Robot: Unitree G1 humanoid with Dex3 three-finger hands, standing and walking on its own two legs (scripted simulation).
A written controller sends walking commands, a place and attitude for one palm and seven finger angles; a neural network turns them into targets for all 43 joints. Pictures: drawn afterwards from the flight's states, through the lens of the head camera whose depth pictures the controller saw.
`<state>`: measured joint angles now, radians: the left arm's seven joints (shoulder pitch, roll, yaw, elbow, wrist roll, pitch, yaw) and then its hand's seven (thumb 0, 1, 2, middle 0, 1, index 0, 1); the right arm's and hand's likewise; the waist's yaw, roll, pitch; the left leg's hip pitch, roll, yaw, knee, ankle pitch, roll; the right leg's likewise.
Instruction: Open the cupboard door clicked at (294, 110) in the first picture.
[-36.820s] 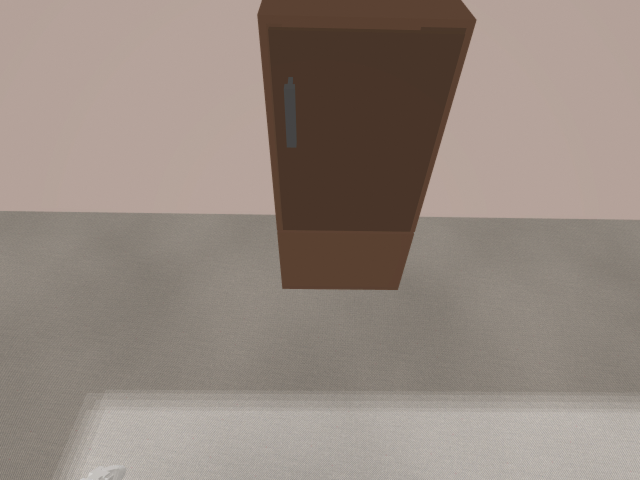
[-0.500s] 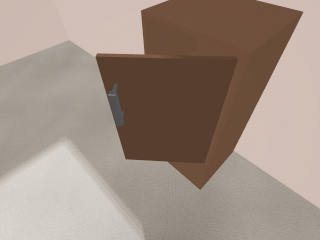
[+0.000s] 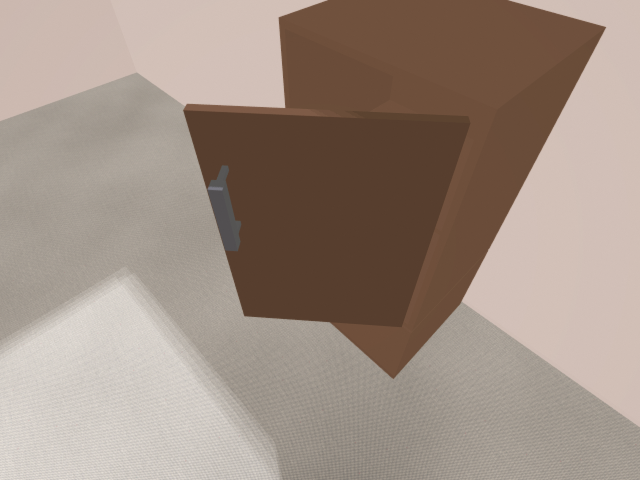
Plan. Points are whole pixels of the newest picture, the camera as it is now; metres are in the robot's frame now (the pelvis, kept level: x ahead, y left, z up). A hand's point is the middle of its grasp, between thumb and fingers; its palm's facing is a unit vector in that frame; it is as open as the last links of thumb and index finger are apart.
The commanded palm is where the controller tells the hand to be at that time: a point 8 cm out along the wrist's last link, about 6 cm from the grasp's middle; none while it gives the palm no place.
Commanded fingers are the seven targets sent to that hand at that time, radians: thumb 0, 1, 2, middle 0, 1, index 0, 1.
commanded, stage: look again from close up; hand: left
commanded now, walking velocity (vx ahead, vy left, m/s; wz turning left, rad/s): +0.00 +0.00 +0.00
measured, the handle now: (228, 209) +0.52 +0.19 +0.01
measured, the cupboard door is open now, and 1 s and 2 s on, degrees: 41 41 41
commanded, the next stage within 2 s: raise the hand with hooked fingers in 0.42 s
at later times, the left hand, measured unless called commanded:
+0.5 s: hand out of the picture +0.01 +0.18 -0.17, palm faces +0.01 -0.98 -0.21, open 7.4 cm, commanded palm none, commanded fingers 0.00 0.90 0.90 -0.20 -0.30 -0.20 -0.30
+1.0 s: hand out of the picture +0.12 +0.20 -0.06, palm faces +0.05 -1.00 +0.00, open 8.9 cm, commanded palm +0.12 +0.26 -0.04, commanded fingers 0.00 0.32 0.65 -0.24 -0.68 -0.24 -0.68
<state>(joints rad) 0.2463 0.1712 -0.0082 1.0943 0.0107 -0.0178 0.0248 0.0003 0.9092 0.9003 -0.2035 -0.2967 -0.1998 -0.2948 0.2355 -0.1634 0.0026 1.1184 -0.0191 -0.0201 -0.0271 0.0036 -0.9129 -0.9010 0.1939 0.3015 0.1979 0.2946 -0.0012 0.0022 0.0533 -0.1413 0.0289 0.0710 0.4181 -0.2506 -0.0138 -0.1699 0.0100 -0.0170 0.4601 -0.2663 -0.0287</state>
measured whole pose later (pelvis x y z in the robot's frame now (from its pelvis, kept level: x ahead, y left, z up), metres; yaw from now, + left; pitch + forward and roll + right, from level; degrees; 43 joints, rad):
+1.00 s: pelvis -0.05 +0.00 -0.10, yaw +4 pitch +11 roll -1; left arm 0.44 0.21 0.15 0.08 -0.28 -0.46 -0.35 0.01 0.54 0.75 -0.23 -0.53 -0.23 -0.53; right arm 0.13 -0.27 -0.05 0.47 0.03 -0.25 -0.04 0.01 -0.91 -0.90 0.19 0.30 0.20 0.29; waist 0.04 -0.02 -0.12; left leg -0.85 0.03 -0.01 1.18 -0.52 -0.01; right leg -0.82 -0.02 -0.09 1.17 -0.53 -0.03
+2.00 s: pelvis -0.04 +0.03 -0.05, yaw +4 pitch +8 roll -3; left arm 0.03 0.42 0.38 0.32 -0.35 -0.24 -0.52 -0.01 -0.48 0.31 -0.30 -1.19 -0.30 -1.18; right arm 0.26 -0.26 0.06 0.56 0.04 -0.24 -0.08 0.01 -0.90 -0.90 0.20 0.30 0.20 0.30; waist 0.00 0.03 -0.08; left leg -0.66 0.02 -0.01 0.95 -0.43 0.03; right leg -0.61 -0.02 -0.09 0.89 -0.42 0.00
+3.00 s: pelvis -0.04 +0.02 -0.05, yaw +3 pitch +10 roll -2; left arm -0.28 0.47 0.41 0.65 -0.32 -0.28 -0.59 -0.02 -0.50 0.30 -0.30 -1.20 -0.30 -1.20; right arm 0.28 -0.29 0.05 0.59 0.04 -0.20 -0.10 0.01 -0.90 -0.90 0.20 0.30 0.20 0.30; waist -0.02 0.01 -0.06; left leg -0.69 0.03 0.00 0.93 -0.41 0.02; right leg -0.65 -0.01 -0.08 0.88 -0.40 -0.01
